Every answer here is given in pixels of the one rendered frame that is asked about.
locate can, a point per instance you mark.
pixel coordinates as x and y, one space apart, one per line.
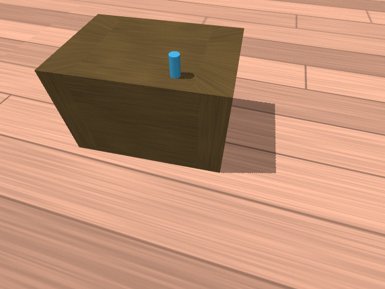
174 63

